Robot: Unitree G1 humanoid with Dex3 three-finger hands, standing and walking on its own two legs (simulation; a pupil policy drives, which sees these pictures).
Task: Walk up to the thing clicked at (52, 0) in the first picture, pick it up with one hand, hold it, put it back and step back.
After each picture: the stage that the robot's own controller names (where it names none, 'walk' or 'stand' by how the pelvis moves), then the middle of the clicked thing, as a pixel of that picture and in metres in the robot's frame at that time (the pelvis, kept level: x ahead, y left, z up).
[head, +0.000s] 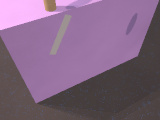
stand; out of the picture +0.86 +0.21 +0.08
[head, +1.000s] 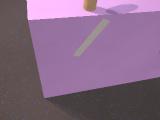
walk; out of the picture +0.77 +0.00 +0.10
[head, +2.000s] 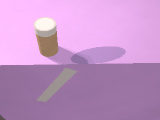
rise first; (47, 37) +0.44 +0.15 +0.12
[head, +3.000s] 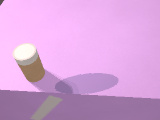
stand; (30, 63) +0.35 +0.20 +0.10
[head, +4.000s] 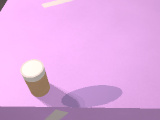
stand; (36, 79) +0.32 +0.17 +0.07
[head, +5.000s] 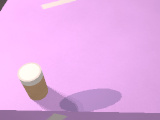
stand; (34, 82) +0.31 +0.18 +0.07
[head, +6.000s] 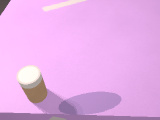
stand; (33, 85) +0.31 +0.18 +0.07
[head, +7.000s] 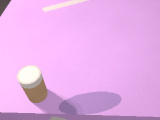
stand; (33, 85) +0.31 +0.18 +0.07
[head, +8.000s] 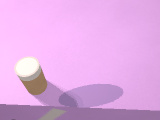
rise first; (32, 76) +0.32 +0.18 +0.08
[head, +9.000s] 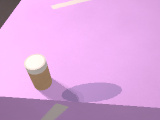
rise first; (39, 72) +0.34 +0.19 +0.08
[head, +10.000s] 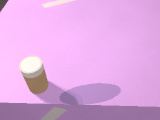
go down; (35, 75) +0.34 +0.17 +0.08
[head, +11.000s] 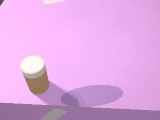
go down; (36, 75) +0.33 +0.17 +0.08
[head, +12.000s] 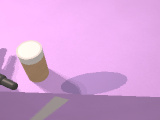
close in; (34, 62) +0.35 +0.17 +0.12
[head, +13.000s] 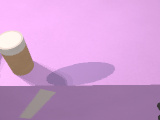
close in; (16, 54) +0.37 +0.19 +0.15
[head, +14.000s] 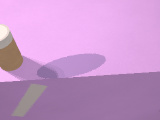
close in; (4, 49) +0.38 +0.21 +0.16
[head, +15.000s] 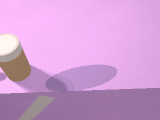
close in; (12, 59) +0.34 +0.20 +0.15
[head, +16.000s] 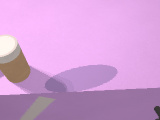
close in; (11, 60) +0.34 +0.19 +0.16
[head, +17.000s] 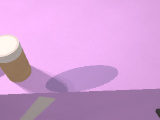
close in; (12, 60) +0.34 +0.19 +0.15
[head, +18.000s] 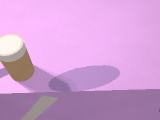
close in; (16, 59) +0.34 +0.19 +0.15
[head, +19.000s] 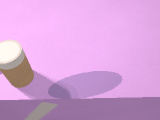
close in; (15, 65) +0.32 +0.19 +0.15
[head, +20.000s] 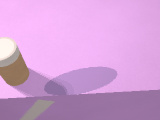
close in; (9, 63) +0.33 +0.19 +0.15
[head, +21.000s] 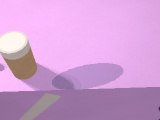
close in; (19, 57) +0.35 +0.18 +0.15
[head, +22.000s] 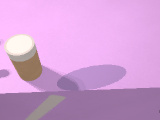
close in; (25, 59) +0.34 +0.17 +0.15
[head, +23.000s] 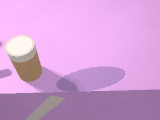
close in; (25, 60) +0.34 +0.17 +0.14
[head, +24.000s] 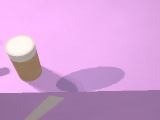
close in; (25, 59) +0.35 +0.17 +0.14
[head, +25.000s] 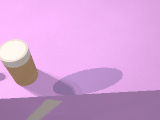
close in; (20, 64) +0.34 +0.17 +0.14
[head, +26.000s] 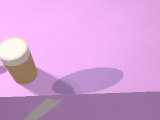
close in; (19, 62) +0.34 +0.18 +0.14
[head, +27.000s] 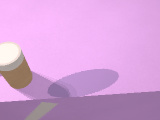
close in; (13, 67) +0.33 +0.18 +0.14
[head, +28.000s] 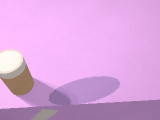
close in; (15, 74) +0.31 +0.18 +0.13
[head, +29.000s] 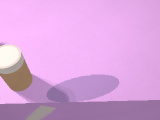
close in; (14, 69) +0.32 +0.19 +0.14
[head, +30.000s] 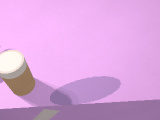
close in; (17, 74) +0.31 +0.18 +0.13
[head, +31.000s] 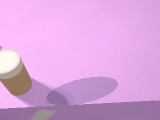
close in; (13, 74) +0.31 +0.19 +0.13
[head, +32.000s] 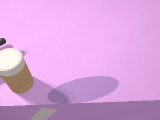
close; (15, 72) +0.32 +0.19 +0.14
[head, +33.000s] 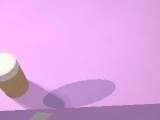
close in; (9, 76) +0.31 +0.20 +0.13
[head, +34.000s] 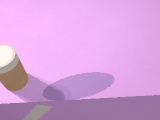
close in; (9, 69) +0.32 +0.20 +0.14
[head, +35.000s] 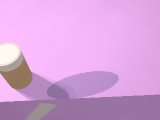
lift; (13, 67) +0.33 +0.19 +0.14
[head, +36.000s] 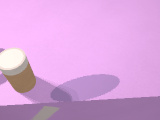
close; (18, 71) +0.32 +0.18 +0.13
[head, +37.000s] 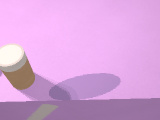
close; (17, 68) +0.32 +0.19 +0.14
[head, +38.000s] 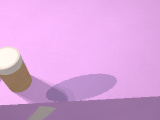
lift; (13, 71) +0.32 +0.19 +0.14
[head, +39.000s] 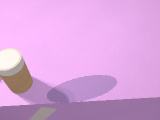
close; (14, 72) +0.32 +0.19 +0.14
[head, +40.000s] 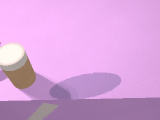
close; (17, 67) +0.33 +0.19 +0.14
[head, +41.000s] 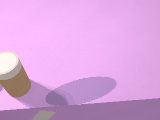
close; (12, 75) +0.31 +0.19 +0.14
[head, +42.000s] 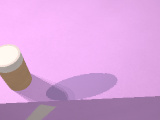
close; (13, 69) +0.32 +0.19 +0.14
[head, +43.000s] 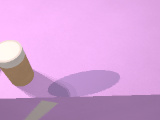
hold; (15, 64) +0.33 +0.19 +0.15
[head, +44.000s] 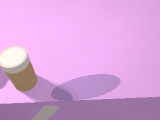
lift; (20, 70) +0.32 +0.18 +0.14
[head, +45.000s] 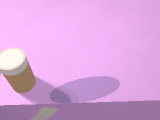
close; (18, 71) +0.32 +0.19 +0.13
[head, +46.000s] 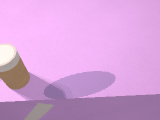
close; (10, 68) +0.33 +0.20 +0.14
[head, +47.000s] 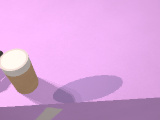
lift; (21, 72) +0.32 +0.17 +0.14
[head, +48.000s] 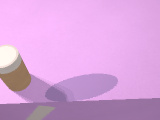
lower; (12, 69) +0.32 +0.19 +0.14
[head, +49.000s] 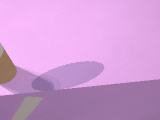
close; out of the picture +0.35 +0.21 +0.16
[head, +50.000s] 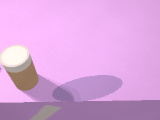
close in; (21, 69) +0.32 +0.18 +0.14
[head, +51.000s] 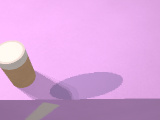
close in; (17, 65) +0.33 +0.18 +0.14
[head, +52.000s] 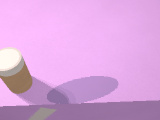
close in; (14, 72) +0.32 +0.19 +0.13
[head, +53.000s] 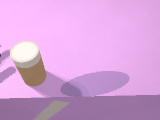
close in; (30, 65) +0.33 +0.16 +0.14
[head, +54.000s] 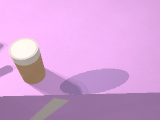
close in; (29, 62) +0.34 +0.16 +0.14
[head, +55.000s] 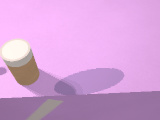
close in; (22, 63) +0.34 +0.17 +0.14
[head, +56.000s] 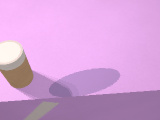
close in; (14, 66) +0.33 +0.18 +0.14
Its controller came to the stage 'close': yes
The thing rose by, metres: 0.00
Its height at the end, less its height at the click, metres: +0.00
